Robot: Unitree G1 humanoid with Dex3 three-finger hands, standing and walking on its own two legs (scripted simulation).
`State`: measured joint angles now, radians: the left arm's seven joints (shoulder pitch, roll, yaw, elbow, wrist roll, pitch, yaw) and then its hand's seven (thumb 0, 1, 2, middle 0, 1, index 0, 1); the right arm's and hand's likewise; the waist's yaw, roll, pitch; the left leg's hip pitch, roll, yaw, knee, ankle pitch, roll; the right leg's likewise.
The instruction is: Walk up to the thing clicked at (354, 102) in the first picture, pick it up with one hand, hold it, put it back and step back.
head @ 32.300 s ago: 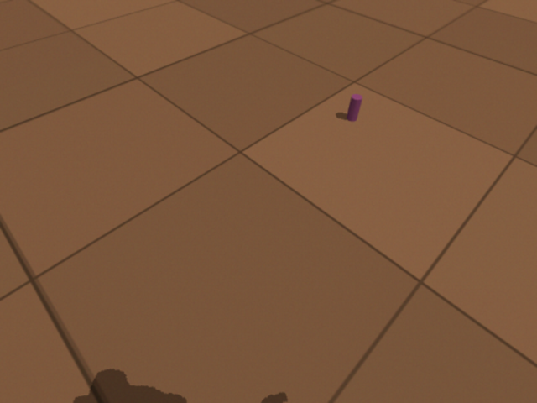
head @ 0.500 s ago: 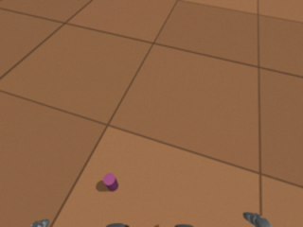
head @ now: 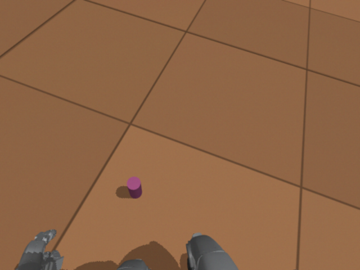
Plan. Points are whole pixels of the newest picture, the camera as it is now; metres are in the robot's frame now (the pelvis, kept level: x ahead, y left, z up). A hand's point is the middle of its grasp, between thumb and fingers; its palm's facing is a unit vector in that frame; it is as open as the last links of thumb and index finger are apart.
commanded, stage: step back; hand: left
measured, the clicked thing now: (134, 188) +0.49 +0.14 -0.68
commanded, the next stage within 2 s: none
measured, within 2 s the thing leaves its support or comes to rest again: neither
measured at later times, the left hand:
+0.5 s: hand out of the picture +0.04 +0.26 -0.13, palm faces -0.08 -0.91 -0.40, open 7.4 cm
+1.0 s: hand out of the picture -0.13 +0.31 -0.16, palm faces -0.12 -0.92 -0.38, open 7.4 cm
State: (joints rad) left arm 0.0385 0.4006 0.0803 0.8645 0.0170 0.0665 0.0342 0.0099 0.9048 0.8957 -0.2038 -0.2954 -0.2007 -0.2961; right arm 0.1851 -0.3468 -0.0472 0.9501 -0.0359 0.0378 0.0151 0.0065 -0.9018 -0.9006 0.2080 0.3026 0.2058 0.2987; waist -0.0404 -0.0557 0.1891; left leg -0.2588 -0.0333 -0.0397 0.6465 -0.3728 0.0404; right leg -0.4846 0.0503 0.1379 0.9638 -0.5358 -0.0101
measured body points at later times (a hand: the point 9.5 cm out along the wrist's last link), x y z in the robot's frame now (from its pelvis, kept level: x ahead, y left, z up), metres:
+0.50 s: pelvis -0.09 +0.01 +0.01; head -0.03 -0.01 +0.45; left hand +0.05 +0.30 -0.10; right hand +0.00 -0.31 -0.12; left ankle -0.12 +0.15 -0.64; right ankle -0.06 -0.10 -0.73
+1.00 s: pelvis -0.23 +0.03 +0.00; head -0.17 +0.06 +0.45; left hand -0.12 +0.35 -0.13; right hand -0.15 -0.29 -0.08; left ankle -0.16 +0.15 -0.73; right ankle -0.30 -0.12 -0.66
